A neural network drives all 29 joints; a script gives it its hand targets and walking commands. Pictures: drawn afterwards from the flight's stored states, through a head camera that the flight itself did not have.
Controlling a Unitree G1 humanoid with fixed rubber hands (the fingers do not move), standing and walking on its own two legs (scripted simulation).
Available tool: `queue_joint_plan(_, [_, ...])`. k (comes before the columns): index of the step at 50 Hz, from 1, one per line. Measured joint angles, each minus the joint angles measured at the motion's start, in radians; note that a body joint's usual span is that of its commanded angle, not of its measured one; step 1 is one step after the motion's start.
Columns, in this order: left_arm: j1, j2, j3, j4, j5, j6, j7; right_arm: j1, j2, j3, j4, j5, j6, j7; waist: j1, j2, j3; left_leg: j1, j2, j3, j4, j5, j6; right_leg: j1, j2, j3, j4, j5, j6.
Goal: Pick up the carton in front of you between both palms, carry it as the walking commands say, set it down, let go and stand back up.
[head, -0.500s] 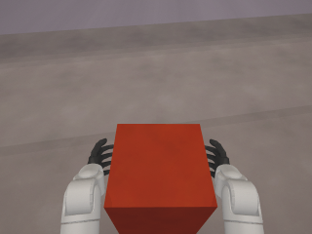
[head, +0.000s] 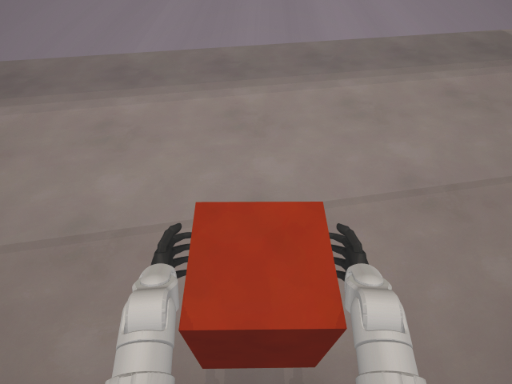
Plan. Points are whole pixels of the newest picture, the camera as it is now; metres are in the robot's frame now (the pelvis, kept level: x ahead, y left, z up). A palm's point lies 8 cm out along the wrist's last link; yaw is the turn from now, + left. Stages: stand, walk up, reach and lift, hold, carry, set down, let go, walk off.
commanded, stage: carry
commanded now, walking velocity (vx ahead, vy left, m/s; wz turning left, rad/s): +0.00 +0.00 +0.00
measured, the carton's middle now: (259, 290) +0.30 +0.00 -0.04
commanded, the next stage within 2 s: none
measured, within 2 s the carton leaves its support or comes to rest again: neither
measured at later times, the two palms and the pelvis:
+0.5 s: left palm (163, 287) +0.26 +0.15 +0.04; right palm (364, 287) +0.26 -0.15 +0.04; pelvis -0.03 +0.00 +0.00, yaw +0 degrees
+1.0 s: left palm (157, 263) +0.30 +0.16 +0.05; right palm (348, 260) +0.30 -0.14 +0.05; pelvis +0.02 +0.01 +0.01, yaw +0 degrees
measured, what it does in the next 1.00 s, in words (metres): stands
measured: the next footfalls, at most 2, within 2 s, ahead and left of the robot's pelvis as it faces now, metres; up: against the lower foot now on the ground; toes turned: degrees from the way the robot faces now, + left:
right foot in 1.44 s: +0.36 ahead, -0.12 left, +0.00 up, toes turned -6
left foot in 1.78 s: +0.42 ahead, +0.11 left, +0.00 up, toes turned -10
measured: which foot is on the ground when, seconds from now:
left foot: down 0.00-1.00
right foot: down 0.00-1.00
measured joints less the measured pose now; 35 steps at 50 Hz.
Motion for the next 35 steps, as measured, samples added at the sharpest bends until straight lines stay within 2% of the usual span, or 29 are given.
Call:
queue_joint_plan(4, [0.015, 0.003, -0.016, -0.043, -0.01, 0.034, 0.003, 0.014, -0.003, 0.015, -0.041, 0.01, 0.034, -0.002, 0.002, 0.0, -0.006, -0.003, 0.003, 0.0, -0.009, 0.013, 0.0, -0.009, 0.003, 0.0, 0.003, 0.007, -0.003])
queue_joint_plan(10, [0.021, 0.004, -0.021, -0.033, -0.007, 0.061, 0.003, 0.023, -0.005, 0.018, -0.034, 0.008, 0.06, -0.002, 0.004, 0.001, -0.02, -0.003, 0.007, 0.0, -0.021, 0.029, 0.0, -0.015, 0.008, 0.0, 0.002, 0.017, -0.007])
queue_joint_plan(35, [0.015, 0.003, -0.019, -0.031, -0.003, 0.065, 0.002, 0.017, -0.003, 0.013, -0.029, 0.008, 0.06, 0.0, 0.003, 0.002, -0.021, -0.021, 0.017, -0.003, -0.042, 0.067, -0.001, -0.048, 0.019, -0.001, 0.014, 0.037, -0.016])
